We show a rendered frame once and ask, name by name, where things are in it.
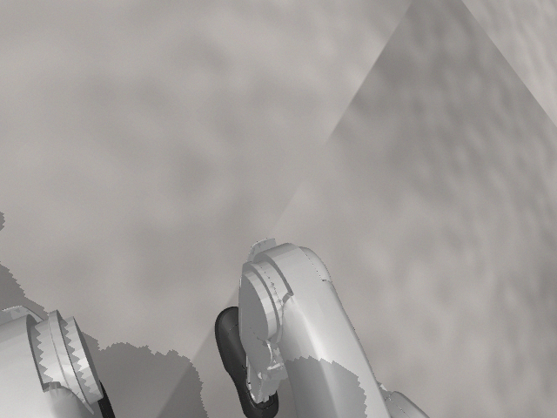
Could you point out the left robot foot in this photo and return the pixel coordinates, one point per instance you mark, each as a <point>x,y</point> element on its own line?
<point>105,405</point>

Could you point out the right robot foot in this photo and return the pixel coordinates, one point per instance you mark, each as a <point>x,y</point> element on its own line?
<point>234,359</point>

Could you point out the right robot hand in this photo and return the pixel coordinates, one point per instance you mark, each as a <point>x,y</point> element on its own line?
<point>400,406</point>

